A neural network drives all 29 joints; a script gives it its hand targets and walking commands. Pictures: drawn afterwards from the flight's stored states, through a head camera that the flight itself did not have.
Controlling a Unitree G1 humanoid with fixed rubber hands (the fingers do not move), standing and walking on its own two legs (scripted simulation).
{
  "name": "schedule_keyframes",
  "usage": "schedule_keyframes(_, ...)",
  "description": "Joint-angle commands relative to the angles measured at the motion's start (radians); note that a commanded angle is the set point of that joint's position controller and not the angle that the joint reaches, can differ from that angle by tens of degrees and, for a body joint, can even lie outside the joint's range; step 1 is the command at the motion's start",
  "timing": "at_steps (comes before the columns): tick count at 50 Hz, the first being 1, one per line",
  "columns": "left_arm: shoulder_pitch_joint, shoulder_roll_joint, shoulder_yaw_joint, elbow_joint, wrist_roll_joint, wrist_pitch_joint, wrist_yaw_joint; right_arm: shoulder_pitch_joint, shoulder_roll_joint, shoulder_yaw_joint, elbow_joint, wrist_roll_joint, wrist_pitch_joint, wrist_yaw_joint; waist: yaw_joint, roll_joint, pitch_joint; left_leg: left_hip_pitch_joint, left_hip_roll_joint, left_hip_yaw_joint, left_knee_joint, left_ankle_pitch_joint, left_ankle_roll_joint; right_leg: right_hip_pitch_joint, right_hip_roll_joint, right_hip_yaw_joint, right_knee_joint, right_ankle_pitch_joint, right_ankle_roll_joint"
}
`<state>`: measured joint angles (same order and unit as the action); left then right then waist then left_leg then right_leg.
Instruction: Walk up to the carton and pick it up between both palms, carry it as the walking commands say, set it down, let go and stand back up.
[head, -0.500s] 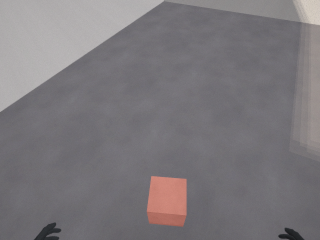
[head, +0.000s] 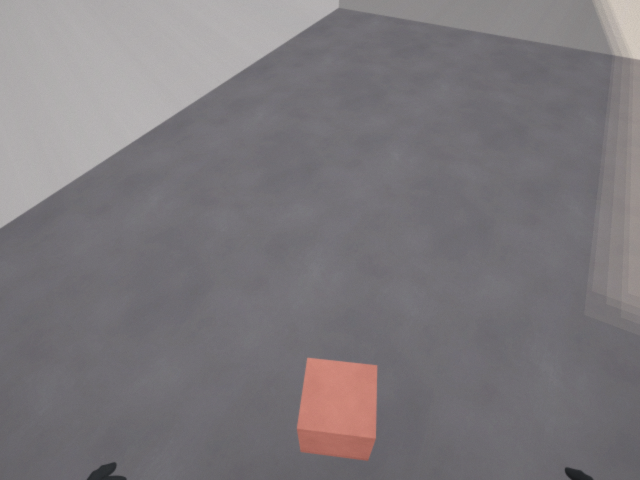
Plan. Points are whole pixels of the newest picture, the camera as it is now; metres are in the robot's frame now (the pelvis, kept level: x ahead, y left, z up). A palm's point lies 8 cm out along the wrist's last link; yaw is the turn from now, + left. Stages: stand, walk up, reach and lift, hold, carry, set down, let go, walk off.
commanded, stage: walk up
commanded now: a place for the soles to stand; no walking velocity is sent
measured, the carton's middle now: (338, 409) +0.44 -0.01 -0.66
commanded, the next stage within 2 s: reach and lift in 0.04 s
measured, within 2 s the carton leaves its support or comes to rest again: neither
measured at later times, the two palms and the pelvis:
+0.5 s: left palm (152, 441) +0.21 +0.27 -0.12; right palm (565, 469) +0.19 -0.30 -0.11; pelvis -0.03 +0.00 -0.03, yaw -8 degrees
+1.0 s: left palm (213, 372) +0.33 +0.22 -0.16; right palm (500, 396) +0.30 -0.26 -0.16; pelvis -0.08 +0.01 -0.08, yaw -9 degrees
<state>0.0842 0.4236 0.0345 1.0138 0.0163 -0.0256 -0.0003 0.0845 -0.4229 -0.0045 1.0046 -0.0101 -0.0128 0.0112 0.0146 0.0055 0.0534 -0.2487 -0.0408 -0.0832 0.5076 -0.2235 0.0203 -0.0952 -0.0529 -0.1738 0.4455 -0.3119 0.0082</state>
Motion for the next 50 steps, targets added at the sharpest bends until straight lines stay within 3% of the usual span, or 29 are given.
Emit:
schedule_keyframes(1, -0.036, 0.178, 0.034, -0.044, 0.000, -0.008, 0.004, -0.032, -0.184, -0.034, -0.044, 0.000, -0.009, -0.005, -0.002, 0.014, -0.076, -0.019, 0.110, -0.109, -0.076, 0.256, 0.062, 0.047, -0.092, 0.115, -0.082, 0.088, -0.060)
schedule_keyframes(2, -0.036, 0.178, 0.034, -0.044, 0.001, -0.008, 0.003, -0.032, -0.183, -0.034, -0.044, 0.000, -0.009, -0.005, -0.002, 0.013, -0.076, -0.020, 0.109, -0.108, -0.076, 0.258, 0.062, 0.050, -0.093, 0.114, -0.083, 0.091, -0.060)
schedule_keyframes(3, -0.228, 0.024, 0.090, -0.395, -0.001, 0.052, -0.014, -0.152, -0.053, -0.141, -0.375, -0.078, 0.029, 0.035, -0.015, -0.071, 0.014, -0.046, -0.002, 0.091, -0.061, 0.058, -0.034, -0.249, 0.052, 0.111, -0.045, 0.054, -0.030)
schedule_keyframes(4, -0.167, 0.069, 0.102, -0.455, 0.004, 0.092, -0.031, -0.061, -0.080, -0.119, -0.373, -0.063, 0.076, 0.043, -0.004, -0.045, 0.051, -0.011, 0.005, 0.091, -0.068, 0.050, -0.032, -0.200, 0.062, 0.103, -0.034, 0.052, -0.033)
schedule_keyframes(5, -0.116, 0.093, 0.138, -0.487, 0.029, 0.128, -0.042, -0.046, -0.107, -0.125, -0.395, -0.077, 0.113, 0.053, 0.018, -0.031, 0.052, -0.007, 0.010, 0.106, -0.059, 0.049, -0.035, -0.199, 0.064, 0.104, -0.021, 0.029, -0.030)
schedule_keyframes(7, -0.018, 0.106, 0.183, -0.497, 0.048, 0.192, -0.053, -0.025, -0.127, -0.168, -0.436, -0.099, 0.168, 0.062, 0.033, -0.004, 0.025, -0.004, 0.017, 0.126, -0.041, 0.046, -0.044, -0.168, 0.063, 0.112, 0.007, 0.015, -0.027)
schedule_keyframes(11, 0.024, 0.063, 0.236, -0.521, 0.063, 0.222, -0.040, -0.050, -0.098, -0.193, -0.453, -0.094, 0.191, 0.077, 0.064, 0.042, -0.066, 0.051, 0.003, 0.113, 0.019, 0.159, -0.060, -0.188, 0.076, 0.147, 0.060, 0.079, -0.011)
schedule_keyframes(16, -0.044, 0.021, 0.214, -0.563, 0.025, 0.212, -0.032, -0.171, -0.082, -0.161, -0.522, -0.071, 0.184, 0.079, 0.082, 0.011, -0.201, 0.012, 0.011, 0.089, 0.127, 0.286, -0.061, -0.243, 0.093, 0.179, 0.185, 0.162, 0.013)
schedule_keyframes(27, -0.252, 0.048, 0.208, -0.520, -0.027, 0.221, -0.024, -0.375, -0.027, -0.136, -0.462, -0.045, 0.221, 0.000, 0.057, -0.044, -0.350, -0.194, -0.001, 0.100, 0.281, 0.280, -0.060, -0.399, 0.080, 0.200, 0.329, 0.251, 0.036)
schedule_keyframes(32, -0.410, 0.049, 0.188, -0.470, -0.051, 0.238, -0.035, -0.501, 0.006, -0.137, -0.427, -0.037, 0.243, -0.022, 0.044, -0.049, -0.393, -0.296, 0.001, 0.105, 0.310, 0.184, -0.056, -0.498, 0.082, 0.197, 0.345, 0.167, 0.036)
schedule_keyframes(40, -0.706, 0.059, 0.173, -0.406, -0.074, 0.260, -0.037, -0.768, 0.011, -0.149, -0.390, -0.003, 0.266, -0.034, 0.046, -0.007, -0.502, -0.434, 0.015, 0.106, 0.334, 0.023, -0.047, -0.633, 0.078, 0.196, 0.379, 0.009, 0.028)
schedule_keyframes(50, -0.963, 0.027, 0.213, -0.326, -0.069, 0.255, 0.000, -1.051, -0.005, -0.165, -0.298, 0.023, 0.258, -0.024, 0.067, -0.013, -0.707, -0.504, 0.014, 0.108, 0.382, 0.044, -0.045, -0.790, 0.099, 0.176, 0.445, -0.009, 0.021)
